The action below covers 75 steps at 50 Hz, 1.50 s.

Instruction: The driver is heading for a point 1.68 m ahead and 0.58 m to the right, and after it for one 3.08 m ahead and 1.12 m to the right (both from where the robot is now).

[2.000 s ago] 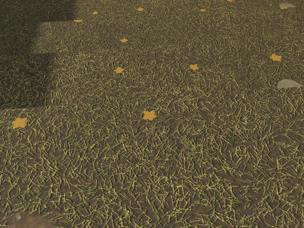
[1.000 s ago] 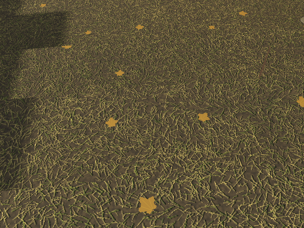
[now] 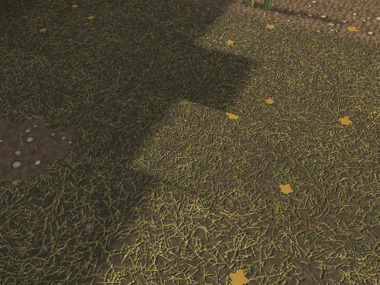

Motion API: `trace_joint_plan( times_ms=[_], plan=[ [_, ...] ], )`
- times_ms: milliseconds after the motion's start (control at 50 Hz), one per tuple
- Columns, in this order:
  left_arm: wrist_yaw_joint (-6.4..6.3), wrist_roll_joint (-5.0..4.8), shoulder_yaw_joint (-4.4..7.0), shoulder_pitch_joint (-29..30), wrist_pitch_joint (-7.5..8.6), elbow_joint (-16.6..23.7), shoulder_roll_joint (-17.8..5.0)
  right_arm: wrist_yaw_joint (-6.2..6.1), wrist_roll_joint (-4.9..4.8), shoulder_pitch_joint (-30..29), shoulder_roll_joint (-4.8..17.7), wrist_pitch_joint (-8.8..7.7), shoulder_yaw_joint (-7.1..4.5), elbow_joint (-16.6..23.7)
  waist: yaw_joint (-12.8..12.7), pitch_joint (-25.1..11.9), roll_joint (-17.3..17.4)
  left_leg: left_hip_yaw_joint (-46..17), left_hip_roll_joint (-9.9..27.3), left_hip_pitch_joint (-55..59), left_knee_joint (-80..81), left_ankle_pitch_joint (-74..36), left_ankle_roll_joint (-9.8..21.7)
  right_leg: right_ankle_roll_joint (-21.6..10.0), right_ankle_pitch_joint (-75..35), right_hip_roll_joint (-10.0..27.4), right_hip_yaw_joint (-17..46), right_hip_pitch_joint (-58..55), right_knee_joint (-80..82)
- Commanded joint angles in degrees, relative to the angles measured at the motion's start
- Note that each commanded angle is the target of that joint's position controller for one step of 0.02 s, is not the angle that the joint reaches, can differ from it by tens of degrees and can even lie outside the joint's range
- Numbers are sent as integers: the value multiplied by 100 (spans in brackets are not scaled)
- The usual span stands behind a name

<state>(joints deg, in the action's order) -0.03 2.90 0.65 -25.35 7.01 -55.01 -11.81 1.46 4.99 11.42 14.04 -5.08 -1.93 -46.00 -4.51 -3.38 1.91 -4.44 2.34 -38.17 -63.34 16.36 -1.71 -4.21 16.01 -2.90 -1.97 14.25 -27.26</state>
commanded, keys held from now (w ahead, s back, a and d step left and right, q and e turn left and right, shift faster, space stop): w+e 0.76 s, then w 0.24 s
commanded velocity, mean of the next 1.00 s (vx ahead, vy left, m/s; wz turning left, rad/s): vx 0.50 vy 0.00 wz -0.43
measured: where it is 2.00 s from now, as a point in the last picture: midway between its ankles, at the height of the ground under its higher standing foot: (257, 257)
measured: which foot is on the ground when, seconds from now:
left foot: up 0.00-0.14, down 0.16-0.60, up 0.62-0.94, down 0.96-1.00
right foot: down 0.00-0.18, up 0.20-0.54, down 0.56-0.98, up 1.00-1.00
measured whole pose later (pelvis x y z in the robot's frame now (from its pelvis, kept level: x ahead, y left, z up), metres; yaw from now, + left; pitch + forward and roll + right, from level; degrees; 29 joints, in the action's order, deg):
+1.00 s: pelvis +0.59 -0.10 -0.17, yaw -30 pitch +0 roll -2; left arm 5.8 4.6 2.4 -23.6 6.0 -52.5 -13.7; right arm 2.1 3.4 -1.4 14.6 -7.4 2.0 -43.9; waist -5.6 0.0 0.8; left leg 1.5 1.7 -28.4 -36.1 9.1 2.9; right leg -2.1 29.4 -4.8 7.1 6.5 -39.7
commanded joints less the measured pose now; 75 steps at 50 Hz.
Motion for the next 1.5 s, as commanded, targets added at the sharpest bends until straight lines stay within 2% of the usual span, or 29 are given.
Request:
trace_joint_plan(
  times_ms=[20, 100, 160, 180, 200, 220, 260, 320, 380, 500, 580, 600, 620, 660, 700, 760, 860, 960, 980, 1000, 1020, 1060, 1140, 1200, 1260, 1320, 1360, 1420, 1500],
  plan=[
    [137, 38, 113, -71, 111, 151, -576, 181, -85, -136, -190, 34, 181, 323, 131, 336, -489, 562, 119, 489, 1349, -594, -222, -1190, -1285, 886, 1190, 608, 1225],
    [370, 100, 111, 485, 167, 521, -665, 194, 206, 180, 269, 99, 73, 468, 582, 170, -610, 803, -80, 1881, 710, -1160, 217, -1197, -896, 974, 1401, 1719, 380],
    [345, 84, 200, 1016, 212, 906, -1070, -109, -6, 1475, 560, -44, -107, 350, 1330, -19, -237, 1132, -524, 4104, 1876, -113, 378, -1076, -1644, 702, 1376, 2305, -1571],
    [451, 168, 189, 1182, 260, 1028, -829, -244, -73, 2629, 767, -132, -188, 60, 1793, -238, 250, 442, -48, 5350, 2302, -278, 792, -752, -1243, 306, 1140, 3236, -3396],
    [553, 192, -35, 71, 292, 955, 176, -237, -181, 2598, 1007, -207, -90, 161, 1034, -1197, 1165, -1806, 1670, 5973, 2808, -2933, 2439, -313, 1969, -272, 749, 3734, -5391],
    [553, 65, 28, 416, 289, 1224, -60, -75, -16, 2399, 893, -254, -80, 193, 1113, -308, 678, -3260, 2323, 5112, 3765, -1901, 2869, -253, 1788, -235, 1244, 4999, -5828],
    [267, 239, 126, 1019, 33, 1264, -388, -37, -223, 1442, -77, -277, 208, 138, 723, 391, -124, -2604, 2189, 3563, 3592, -16, 2373, -99, 560, 508, 1212, 5193, -5685],
    [337, 579, -80, 756, -110, 934, 13, -341, -61, 390, -841, -264, 487, 396, 303, 623, -257, -394, 1076, 1803, 3366, -130, 1429, 7, -2321, 1083, 1023, 3615, -3119],
    [564, 170, 61, 1245, -28, 792, -268, -431, 79, 1156, -106, -327, 365, 58, 552, 604, -84, 888, 560, 165, 3003, 895, 991, 76, -4592, 664, -35, 1119, -1558],
    [423, 373, -42, 2857, -351, 1402, -461, -156, -158, 2366, 258, -213, 339, -1024, 997, 1544, -155, -180, 1532, 2977, 2684, 528, 1042, -147, -3056, 994, 229, 2328, 392],
    [323, 236, 471, 280, -141, 537, -1479, 168, 318, 2192, 470, -60, 311, -1197, -108, 487, -659, 1252, 701, 1223, -360, -1248, 422, -623, -3799, 418, -452, -2517, 41],
    [314, 175, 560, -834, -238, 305, -1774, 315, 264, 2945, -210, -71, 462, -1155, -56, -1297, -1647, 1309, 128, -261, -2344, 1278, -106, -1715, -5854, 1312, 926, -5499, -1525],
    [324, 129, 556, -1617, -339, -12, -1615, 445, -16, 2185, 202, -67, 403, -784, -676, -1806, -1176, 768, -208, -1071, -3677, 2604, -228, -2045, -5778, 1796, 2092, -6235, -1185],
    [254, -82, 489, -1078, -218, 153, -1414, 289, -302, -318, 424, -411, 357, 359, -1044, -191, -215, -116, 124, -3111, -3033, 1685, -115, -1750, -1852, 2153, 3227, -4699, 75],
    [350, 1, 209, 484, -99, 582, -780, -50, -58, 134, 771, -460, 193, 180, 112, 383, 161, -262, 541, -1073, -454, 172, 70, -1921, -2421, 2047, 2606, -1389, 894],
    [483, -96, 155, 1191, 34, 753, -801, -182, -4, 566, 160, -27, 363, 95, 876, 495, -209, -21, 707, 879, 1225, 662, -34, -1915, -2057, 1676, 2376, 844, 1646],
    [683, 92, 367, 552, -23, 599, -1085, 61, -141, -459, 224, 41, 463, 189, 299, 651, -146, 311, 123, 1588, 2756, -2185, 178, -1269, -1503, 1115, 1795, 947, 1128],
    [538, 152, 342, 510, -38, 638, -981, 24, -153, -558, 986, -242, 109, 202, 611, 410, -277, 754, -144, 3074, 2521, -1659, 687, -578, -1959, 831, 1641, 809, -86],
    [555, 178, 294, 631, 7, 732, -783, 14, -207, 773, 1310, -301, -23, -156, 1159, -277, 380, 29, 347, 4726, 2702, -2026, 1229, -132, -1716, 205, 1127, 1522, -1631],
    [558, 245, 113, -600, 55, 611, -46, 73, -247, 1974, 1430, -259, -9, -372, 979, -1896, 1686, -2271, 1826, 6884, 3463, -2876, 2670, 338, 1898, -600, 681, 2348, -3606],
    [571, 106, 193, 67, 2, 703, -414, 147, -112, 2453, 1118, -235, 23, -585, 1415, -1083, 1292, -3724, 1980, 6619, 4425, -426, 2557, 241, 2209, -563, 1026, 3844, -4947],
    [221, 102, 230, 751, -75, 733, -618, 73, -213, 897, 600, -230, 110, -289, 912, 307, 34, -2673, 1654, 4313, 4890, 1030, 1938, 47, 609, 146, 1155, 3672, -5005],
    [152, 165, 63, 1005, -166, 925, -282, -77, -235, -136, 67, -304, 201, -77, 225, -87, -134, -954, 1230, 2930, 5170, -3226, 1846, 489, 488, 858, 855, 2101, -3733],
    [407, 101, 84, 913, -254, 858, -293, 122, -279, -151, 436, -396, 95, -169, 42, -64, -164, 240, 624, 2045, 4918, -4425, 1501, 957, -581, 937, 355, 936, -2288],
    [557, 83, 158, 803, -419, 871, -438, 389, -261, 77, 903, -361, -83, -301, 34, 108, 36, 360, 553, 1317, 4582, -4105, 1397, 899, -1198, 674, 38, 74, -2110],
    [365, 86, 346, 777, -318, 950, -824, 360, -227, -52, 811, -312, -153, -224, 74, 86, 144, -104, 1057, 2122, 3905, -4538, 1608, 693, -954, 831, 336, 419, -2045],
    [262, -107, 303, 1219, -321, 1075, -600, 436, -592, 112, 690, -222, -132, -269, 202, 121, -89, -87, 817, 2645, 3474, -4281, 1380, 545, -1327, 821, -27, 132, -528],
    [326, -373, 286, 2118, -242, 1400, -824, 409, -568, 1171, 602, -106, -188, -272, 1024, -657, -437, 478, 0, 2827, 3306, -2679, 509, -298, -3226, 991, 440, -644, -433],
    [445, -286, 380, 1863, -342, 1181, -931, 407, -572, 367, 811, -17, -324, -20, 682, -138, -297, 640, -51, 2709, 3406, -2077, 455, 222, -2202, 703, 207, -172, -325]
  ],
)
